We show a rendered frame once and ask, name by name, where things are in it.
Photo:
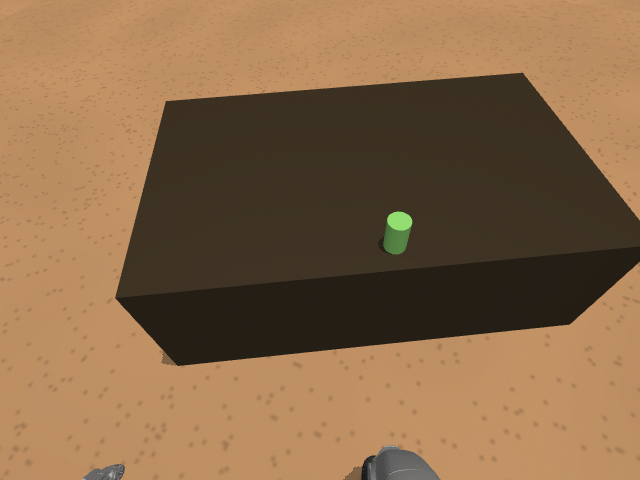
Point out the can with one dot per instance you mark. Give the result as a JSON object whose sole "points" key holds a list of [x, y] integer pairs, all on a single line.
{"points": [[397, 232]]}

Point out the left robot hand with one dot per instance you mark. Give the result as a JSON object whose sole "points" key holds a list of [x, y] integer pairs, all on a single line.
{"points": [[113, 472]]}

